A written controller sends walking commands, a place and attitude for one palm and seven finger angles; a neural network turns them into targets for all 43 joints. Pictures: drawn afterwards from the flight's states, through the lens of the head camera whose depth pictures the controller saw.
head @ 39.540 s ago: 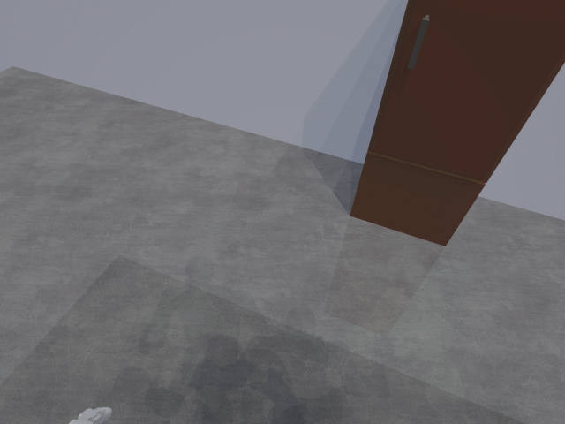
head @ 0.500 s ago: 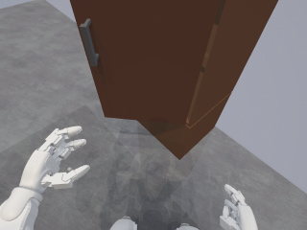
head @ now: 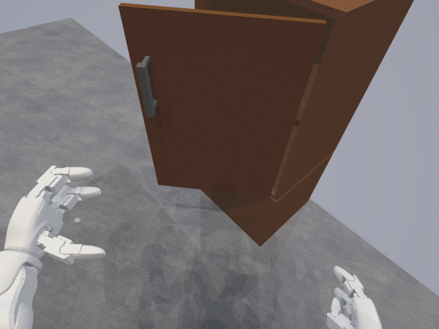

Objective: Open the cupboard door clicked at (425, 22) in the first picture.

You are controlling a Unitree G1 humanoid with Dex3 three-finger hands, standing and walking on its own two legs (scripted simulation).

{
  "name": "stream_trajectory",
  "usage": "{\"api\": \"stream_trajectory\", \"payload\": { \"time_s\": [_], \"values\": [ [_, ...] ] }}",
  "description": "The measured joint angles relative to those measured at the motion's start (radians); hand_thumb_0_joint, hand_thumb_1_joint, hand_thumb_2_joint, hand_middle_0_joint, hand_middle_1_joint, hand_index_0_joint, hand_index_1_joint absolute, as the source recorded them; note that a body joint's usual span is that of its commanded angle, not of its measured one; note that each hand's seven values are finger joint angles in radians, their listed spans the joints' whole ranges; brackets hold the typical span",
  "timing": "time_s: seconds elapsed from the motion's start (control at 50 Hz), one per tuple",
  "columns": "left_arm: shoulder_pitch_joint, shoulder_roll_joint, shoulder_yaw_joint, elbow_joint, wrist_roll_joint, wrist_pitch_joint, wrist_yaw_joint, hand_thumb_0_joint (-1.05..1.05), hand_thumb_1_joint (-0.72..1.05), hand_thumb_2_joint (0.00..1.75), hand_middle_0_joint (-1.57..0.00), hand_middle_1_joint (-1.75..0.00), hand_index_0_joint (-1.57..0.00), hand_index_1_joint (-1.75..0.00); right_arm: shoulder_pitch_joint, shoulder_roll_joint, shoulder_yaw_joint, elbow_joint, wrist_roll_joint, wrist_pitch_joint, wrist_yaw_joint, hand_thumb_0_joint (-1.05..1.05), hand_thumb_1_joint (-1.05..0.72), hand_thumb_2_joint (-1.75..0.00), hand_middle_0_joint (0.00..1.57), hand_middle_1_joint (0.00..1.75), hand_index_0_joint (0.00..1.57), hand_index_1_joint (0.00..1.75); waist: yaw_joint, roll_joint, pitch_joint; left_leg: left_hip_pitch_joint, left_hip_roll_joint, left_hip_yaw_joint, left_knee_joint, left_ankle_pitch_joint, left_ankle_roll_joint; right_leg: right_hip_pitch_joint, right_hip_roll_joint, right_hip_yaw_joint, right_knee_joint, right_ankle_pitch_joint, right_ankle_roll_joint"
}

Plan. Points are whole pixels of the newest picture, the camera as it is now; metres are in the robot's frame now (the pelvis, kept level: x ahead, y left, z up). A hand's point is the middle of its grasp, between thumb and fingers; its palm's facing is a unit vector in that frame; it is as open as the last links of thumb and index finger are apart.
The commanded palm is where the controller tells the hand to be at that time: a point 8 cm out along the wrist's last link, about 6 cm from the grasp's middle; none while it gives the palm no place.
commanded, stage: raise the hand with hooked fingers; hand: left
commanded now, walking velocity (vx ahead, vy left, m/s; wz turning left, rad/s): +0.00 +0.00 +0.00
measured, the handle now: (148, 87) +0.60 +0.21 +0.11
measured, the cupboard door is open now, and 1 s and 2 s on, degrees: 42 42 42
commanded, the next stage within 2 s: move the hooked fingers beside the handle in 0.90 s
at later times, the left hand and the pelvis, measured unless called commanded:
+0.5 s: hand (74, 179) +0.31 +0.26 +0.14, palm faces +0.00 -1.00 -0.04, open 14.0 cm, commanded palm +0.27 +0.30 +0.13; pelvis +0.01 -0.02 +0.02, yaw +0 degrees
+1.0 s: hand (87, 184) +0.30 +0.24 +0.13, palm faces +0.01 -1.00 -0.02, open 14.0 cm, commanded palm +0.27 +0.29 +0.13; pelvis +0.01 -0.03 +0.02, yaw -1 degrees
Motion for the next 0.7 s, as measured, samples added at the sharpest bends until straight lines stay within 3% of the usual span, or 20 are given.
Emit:
{"api": "stream_trajectory", "payload": {
  "time_s": [0.16, 0.3, 0.48, 0.58, 0.7],
  "values": [
    [-0.070, 0.020, 0.016, 0.068, 0.009, 0.081, -0.041, 0.00, -0.44, 0.32, -0.30, -1.17, -0.29, -1.17, -0.005, 0.003, 0.022, -0.008, 0.001, 0.024, -0.001, 0.01, -0.90, -0.90, 0.20, 0.30, 0.20, 0.30, 0.020, 0.015, 0.008, 0.051, -0.004, 0.000, -0.057, 0.021, -0.001, 0.049, -0.003, 0.000, -0.052, 0.018, -0.001],
    [-0.156, 0.045, 0.055, 0.124, 0.009, 0.080, -0.065, -0.01, -0.48, 0.30, -0.30, -1.19, -0.30, -1.19, 0.002, 0.001, 0.029, 0.017, 0.001, 0.041, -0.014, 0.01, -0.90, -0.90, 0.20, 0.30, 0.21, 0.30, 0.023, 0.014, 0.028, 0.088, 0.000, -0.006, -0.095, 0.036, -0.011, 0.085, 0.003, -0.006, -0.086, 0.029, -0.010],
    [-0.238, 0.091, 0.083, 0.223, -0.001, 0.123, -0.112, -0.01, -0.50, 0.30, -0.30, -1.20, -0.30, -1.20, 0.022, -0.021, 0.017, 0.029, 0.012, 0.054, -0.024, 0.02, -0.90, -0.90, 0.20, 0.30, 0.21, 0.30, 0.006, 0.026, 0.027, 0.126, 0.005, -0.002, -0.151, 0.058, -0.021, 0.113, 0.010, -0.003, -0.127, 0.044, -0.020],
    [-0.227, 0.081, 0.087, 0.243, -0.010, 0.121, -0.120, -0.01, -0.50, 0.30, -0.30, -1.20, -0.29, -1.20, 0.030, -0.031, 0.005, 0.024, 0.012, 0.058, -0.014, 0.02, -0.90, -0.90, 0.20, 0.30, 0.20, 0.30, 0.001, 0.023, 0.020, 0.130, 0.010, 0.007, -0.168, 0.064, -0.027, 0.107, 0.014, 0.006, -0.129, 0.046, -0.026],
    [-0.206, 0.050, 0.083, 0.225, 0.008, 0.096, -0.094, -0.01, -0.50, 0.30, -0.30, -1.20, -0.30, -1.20, 0.030, -0.033, -0.005, 0.021, 0.009, 0.062, -0.011, 0.02, -0.90, -0.90, 0.20, 0.30, 0.20, 0.30, 0.002, 0.014, 0.028, 0.135, 0.017, 0.008, -0.172, 0.066, -0.034, 0.106, 0.020, 0.008, -0.125, 0.044, -0.033]
  ]
}}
